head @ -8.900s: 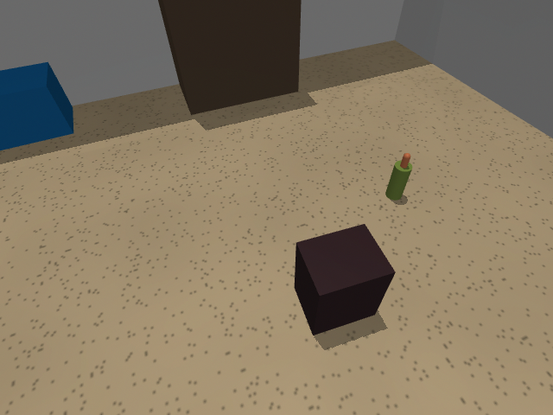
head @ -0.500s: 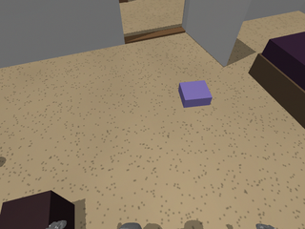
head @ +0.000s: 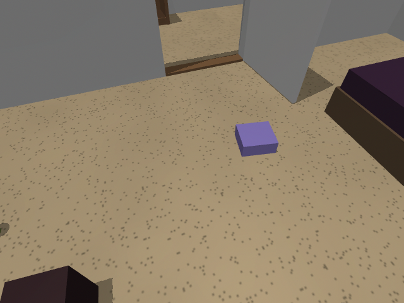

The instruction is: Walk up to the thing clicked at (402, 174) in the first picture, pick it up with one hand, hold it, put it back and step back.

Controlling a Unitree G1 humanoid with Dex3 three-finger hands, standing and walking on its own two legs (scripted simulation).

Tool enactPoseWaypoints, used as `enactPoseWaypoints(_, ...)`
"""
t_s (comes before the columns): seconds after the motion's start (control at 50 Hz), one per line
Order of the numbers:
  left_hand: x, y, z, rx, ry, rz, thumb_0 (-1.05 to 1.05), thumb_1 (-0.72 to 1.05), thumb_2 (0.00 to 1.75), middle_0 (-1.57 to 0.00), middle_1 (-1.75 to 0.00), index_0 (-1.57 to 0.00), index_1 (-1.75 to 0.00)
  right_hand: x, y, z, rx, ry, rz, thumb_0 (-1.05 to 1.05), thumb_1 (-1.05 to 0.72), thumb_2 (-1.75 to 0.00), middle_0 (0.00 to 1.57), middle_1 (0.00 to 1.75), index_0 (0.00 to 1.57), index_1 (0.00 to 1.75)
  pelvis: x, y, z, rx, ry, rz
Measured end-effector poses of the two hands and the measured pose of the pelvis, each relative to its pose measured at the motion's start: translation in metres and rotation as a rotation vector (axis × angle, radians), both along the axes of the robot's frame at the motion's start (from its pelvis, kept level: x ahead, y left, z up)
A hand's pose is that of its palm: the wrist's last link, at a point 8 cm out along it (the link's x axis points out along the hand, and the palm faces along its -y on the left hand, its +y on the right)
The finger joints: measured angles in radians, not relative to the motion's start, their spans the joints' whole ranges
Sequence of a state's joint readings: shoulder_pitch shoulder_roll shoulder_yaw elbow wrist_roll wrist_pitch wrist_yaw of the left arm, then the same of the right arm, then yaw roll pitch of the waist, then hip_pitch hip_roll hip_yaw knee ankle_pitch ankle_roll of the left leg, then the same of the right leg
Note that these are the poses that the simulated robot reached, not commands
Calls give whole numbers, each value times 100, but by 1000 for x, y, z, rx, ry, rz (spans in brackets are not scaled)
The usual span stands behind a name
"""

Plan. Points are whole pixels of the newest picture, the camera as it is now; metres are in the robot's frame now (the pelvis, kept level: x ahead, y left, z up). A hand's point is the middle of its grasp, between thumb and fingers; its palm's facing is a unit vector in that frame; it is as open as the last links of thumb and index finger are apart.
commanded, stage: stand
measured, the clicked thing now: out of the picture +0.57 +1.17 -0.64
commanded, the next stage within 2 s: none
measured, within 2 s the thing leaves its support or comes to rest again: neither
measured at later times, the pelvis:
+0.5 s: pelvis +0.01 +0.00 +0.00, yaw -1 degrees
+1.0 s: pelvis +0.01 +0.00 +0.00, yaw -1 degrees
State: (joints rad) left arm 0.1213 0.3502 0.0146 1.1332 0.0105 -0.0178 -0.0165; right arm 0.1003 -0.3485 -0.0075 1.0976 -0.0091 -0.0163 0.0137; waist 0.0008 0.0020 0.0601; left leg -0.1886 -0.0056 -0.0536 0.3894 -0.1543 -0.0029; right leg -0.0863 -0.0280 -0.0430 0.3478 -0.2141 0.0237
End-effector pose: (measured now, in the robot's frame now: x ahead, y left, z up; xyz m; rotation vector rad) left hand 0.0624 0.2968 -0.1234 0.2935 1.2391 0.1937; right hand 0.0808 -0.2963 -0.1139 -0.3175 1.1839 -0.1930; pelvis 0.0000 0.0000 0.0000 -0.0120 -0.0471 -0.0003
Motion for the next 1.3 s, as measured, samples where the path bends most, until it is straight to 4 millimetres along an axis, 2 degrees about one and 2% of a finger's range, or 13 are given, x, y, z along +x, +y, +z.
enactPoseWaypoints(0.12,0,-2,0,1,14,-2,1,90,90,-21,-30,-20,-30,-2,-2,0,-1,12,-14,0,-90,-90,20,30,21,30,4,0,1,3,-2,-9)
enactPoseWaypoints(0.52,23,-2,5,8,-22,-34,1,90,90,-20,-30,-20,-30,-12,-4,-1,-4,43,-38,0,-90,-90,20,30,21,30,8,-1,2,7,2,-15)
enactPoseWaypoints(1.3,13,-5,4,11,9,-24,1,90,90,-20,-30,-20,-30,-12,-8,-2,-8,57,-32,0,-90,-90,20,30,21,30,10,-4,3,9,2,-17)
